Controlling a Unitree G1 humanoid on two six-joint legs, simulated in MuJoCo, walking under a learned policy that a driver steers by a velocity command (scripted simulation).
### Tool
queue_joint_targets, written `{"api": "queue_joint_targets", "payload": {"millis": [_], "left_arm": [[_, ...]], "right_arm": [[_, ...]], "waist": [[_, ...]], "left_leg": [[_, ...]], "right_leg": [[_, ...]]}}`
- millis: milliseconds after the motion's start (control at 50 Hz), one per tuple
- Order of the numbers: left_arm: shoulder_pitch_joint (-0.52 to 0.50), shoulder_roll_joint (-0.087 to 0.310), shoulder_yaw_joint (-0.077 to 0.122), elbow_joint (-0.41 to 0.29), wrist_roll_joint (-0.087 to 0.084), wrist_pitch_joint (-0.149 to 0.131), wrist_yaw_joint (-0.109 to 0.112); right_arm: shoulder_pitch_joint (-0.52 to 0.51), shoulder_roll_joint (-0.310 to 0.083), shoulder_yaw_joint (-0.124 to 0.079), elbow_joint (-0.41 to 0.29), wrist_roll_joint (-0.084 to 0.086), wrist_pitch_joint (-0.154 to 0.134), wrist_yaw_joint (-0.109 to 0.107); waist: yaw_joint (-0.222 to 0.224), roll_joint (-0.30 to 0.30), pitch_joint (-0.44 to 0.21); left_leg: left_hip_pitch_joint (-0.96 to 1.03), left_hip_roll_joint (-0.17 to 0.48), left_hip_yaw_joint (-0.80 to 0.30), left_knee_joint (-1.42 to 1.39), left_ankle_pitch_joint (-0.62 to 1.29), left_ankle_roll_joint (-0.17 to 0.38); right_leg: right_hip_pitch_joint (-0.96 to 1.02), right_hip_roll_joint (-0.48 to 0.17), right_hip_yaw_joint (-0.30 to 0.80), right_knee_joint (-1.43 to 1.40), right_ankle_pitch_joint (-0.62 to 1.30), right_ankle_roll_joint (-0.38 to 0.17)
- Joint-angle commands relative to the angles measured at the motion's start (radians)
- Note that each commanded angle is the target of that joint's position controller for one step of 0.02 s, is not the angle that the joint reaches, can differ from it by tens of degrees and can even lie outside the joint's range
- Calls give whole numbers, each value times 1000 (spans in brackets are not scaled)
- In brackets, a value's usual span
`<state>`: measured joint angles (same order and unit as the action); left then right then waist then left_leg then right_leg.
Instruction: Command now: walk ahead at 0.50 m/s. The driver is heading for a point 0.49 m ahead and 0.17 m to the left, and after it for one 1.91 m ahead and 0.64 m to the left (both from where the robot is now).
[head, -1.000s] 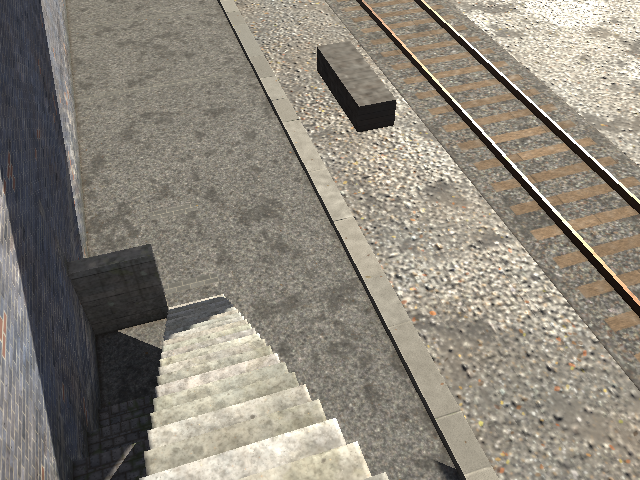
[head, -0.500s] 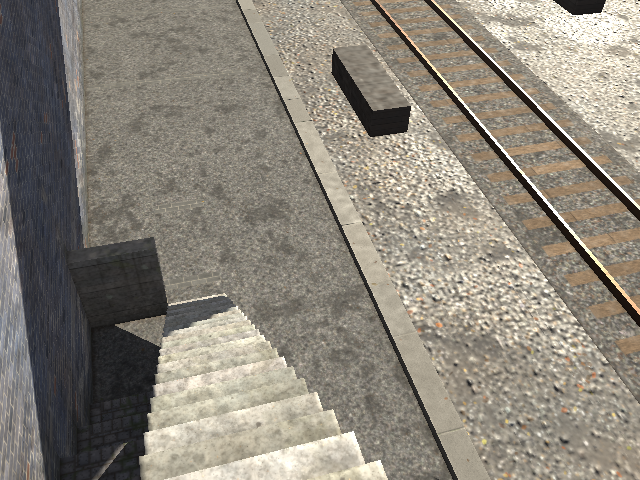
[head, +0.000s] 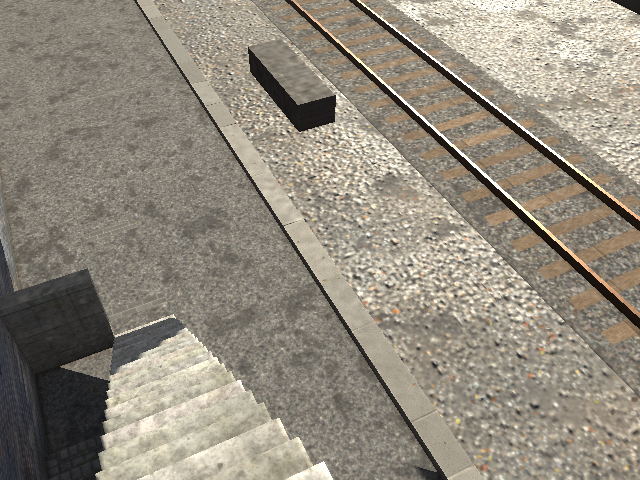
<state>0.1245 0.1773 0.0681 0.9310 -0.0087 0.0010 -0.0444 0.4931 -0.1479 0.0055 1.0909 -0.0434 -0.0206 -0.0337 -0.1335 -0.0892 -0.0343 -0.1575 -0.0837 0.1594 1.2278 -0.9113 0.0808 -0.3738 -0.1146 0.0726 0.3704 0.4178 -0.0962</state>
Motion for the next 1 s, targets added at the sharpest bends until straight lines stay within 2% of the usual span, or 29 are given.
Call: {"api": "queue_joint_targets", "payload": {"millis": [20, 40, 60, 80, 100, 120, 140, 160, 180, 200, 220, 280, 360, 460, 520, 560, 600, 640, 660, 700, 740, 800, 840, 860, 880, 900, 920, 960, 1000], "left_arm": [[198, 116, 60, 60, -113, -47, 0], [328, 144, 73, 110, -105, -39, -9], [816, 116, 13, 288, 268, -48, -30], [616, 42, 18, 236, -87, -16, -29], [575, 87, -11, 193, -152, -16, -41], [636, 242, 19, 211, 298, -25, -49], [595, 212, 23, 211, 284, -46, -49], [401, 98, -11, 196, -141, -27, -63], [327, -32, -72, 150, -168, -74, -60], [503, 56, -69, 216, 233, -121, -1], [568, 39, -65, 239, 280, -122, 28], [476, -47, -110, 244, 173, -155, 77], [411, 17, -142, 239, 173, -192, 69], [645, -4, -150, 271, 135, -176, 115], [487, 133, -98, 225, 166, -154, 58], [163, 273, -38, 83, 99, -123, 30], [331, 45, -61, -27, 108, -105, 4], [69, 63, -69, -231, 41, -137, 2], [32, 60, -77, -230, 75, -150, 19], [328, 43, -93, -42, 102, -139, 58], [509, -48, -129, 10, 131, -141, 8], [481, 73, -87, -48, 118, -77, -20], [795, 229, -27, 75, 138, -68, -32], [868, 289, 7, 160, 148, -75, -20], [742, 367, 6, 112, 137, -103, -34], [724, 385, 19, 110, 165, -110, -48], [606, 349, 28, 76, 213, -102, -25], [517, 187, -20, 127, 123, -87, -20], [611, -70, -102, 197, 137, -91, 48]], "right_arm": [[-8, -141, -17, -23, 182, 5, 8], [-18, -156, -15, -24, 190, 9, 11], [255, -135, -15, 88, -184, -16, 110], [62, -170, -56, 14, 189, 15, 33], [57, -192, -71, -60, 211, 18, 14], [93, -87, -7, -124, -31, -52, 129], [61, -97, -46, -133, -6, -88, 134], [-33, -210, -104, -60, 213, 30, 71], [-8, -230, -99, -74, 248, 75, 34], [-45, -29, -15, -86, -118, 15, 92], [-5, 63, 18, -84, -151, 5, 121], [-80, 17, 36, -126, -82, -38, 166], [-141, -101, 21, -185, -98, -9, 141], [-434, -122, 3, -277, -106, -42, 157], [20, -187, -42, -107, -116, -48, 138], [623, -309, -115, 188, -126, -95, 107], [632, -442, -141, 181, -129, -156, 105], [326, -348, -115, 167, -106, -166, 99], [56, -83, -20, 38, -72, -155, 84], [-115, 67, 46, -95, -74, -120, 68], [-150, -48, 14, -161, -94, -146, 69], [-154, -239, -30, -240, -66, -171, 36], [-320, -288, -42, -319, -103, -148, 75], [-179, -217, -23, -294, -6, -110, 89], [252, -100, -26, -191, -15, -100, 149], [322, -125, -54, -204, -5, -84, 147], [99, -148, -45, -295, -4, -68, 158], [-26, -118, -31, -319, 14, -32, 134], [14, 8, 25, -251, -16, -2, 127]], "waist": [[13, 207, 165], [65, 138, 134], [256, -454, -68], [225, -173, 33], [177, -262, -37], [289, -21, -433], [254, 131, -134], [93, -65, 82], [91, -70, 206], [118, 28, 223], [113, -3, 208], [96, 91, 136], [43, 67, 196], [227, 64, 202], [14, 49, 188], [-278, 398, 147], [-95, 317, -213], [-21, 100, 24], [76, -9, 180], [193, 3, 287], [294, 70, 230], [300, 53, 207], [486, -52, 168], [440, -187, 219], [191, -111, -168], [152, -46, -268], [231, 73, -120], [132, 40, 76], [113, 104, 294]], "left_leg": [[-83, 136, -346, 19, 977, 171], [-177, 108, -290, 186, 995, 170], [-523, -63, -384, 690, 246, -70], [-891, -120, -171, 945, -163, 28], [-985, -42, -217, 897, -71, 20], [-922, -29, -445, 808, 163, 15], [-1008, 31, -482, 599, 405, 40], [-899, 116, -265, 357, 472, -8], [-679, 82, -236, 217, 559, -25], [-662, 135, -374, 52, 974, 7], [-704, 156, -401, -23, 1106, -3], [-517, 208, -323, -397, 1510, 30], [-320, 189, -282, -322, 1389, 35], [-482, 178, -205, -591, 1330, 12], [16, 141, -179, -471, 1040, 6], [419, 141, -89, -963, 1303, 80], [951, 289, -402, -441, 2116, 294], [650, 355, -517, -438, 1571, 267], [304, 354, -608, -471, 1141, 169], [-628, 242, -412, -486, 915, 169], [-1025, 79, -326, -345, 657, 131], [-1204, -94, -289, -167, 222, 60], [-1023, 48, -481, 217, 483, 6], [-610, 8, -519, 584, 415, -51], [-767, -131, -399, 996, 76, -63], [-1018, -140, -361, 1116, 40, -133], [-1252, -67, -356, 955, 119, -106], [-1264, 113, -329, 712, 329, -96], [-1155, 256, -365, 144, 894, -78]], "right_leg": [[117, -20, 21, -301, -83, -14], [302, -10, -75, -260, 121, 6], [1086, -35, -1, -240, 222, -41], [885, -182, -24, 300, 938, 9], [954, -239, 25, 359, 892, -46], [1171, -343, 191, 277, 259, -242], [843, -325, 118, 230, -11, -237], [390, -227, 86, 192, -152, -143], [1, -220, 27, 9, -123, -112], [3, -141, -78, 42, -319, -165], [38, -213, 34, 48, -331, -208], [-131, -127, -95, 122, -544, -118], [-253, -140, -103, 187, -706, -58], [153, -118, -79, 448, -672, -21], [-103, -156, -146, 750, -573, 76], [-249, 85, -240, 1642, -1078, 162], [-650, 275, 11, 1798, -1341, 82], [-972, 140, 6, 1576, -1236, 39], [-1008, 34, 116, 1123, -941, 24], [-252, -13, 30, 686, -442, 58], [204, 25, -10, 802, -7, 136], [765, 94, -190, 474, 88, 145], [837, 30, -65, 309, 47, 52], [573, -125, 59, -413, 72, -71], [889, -312, 172, 451, 1131, -381], [986, -367, 361, 508, 1459, -499], [941, -338, 302, 465, 1003, -349], [432, -338, 411, 304, 325, -298], [48, -293, 355, 130, -20, -233]]}}
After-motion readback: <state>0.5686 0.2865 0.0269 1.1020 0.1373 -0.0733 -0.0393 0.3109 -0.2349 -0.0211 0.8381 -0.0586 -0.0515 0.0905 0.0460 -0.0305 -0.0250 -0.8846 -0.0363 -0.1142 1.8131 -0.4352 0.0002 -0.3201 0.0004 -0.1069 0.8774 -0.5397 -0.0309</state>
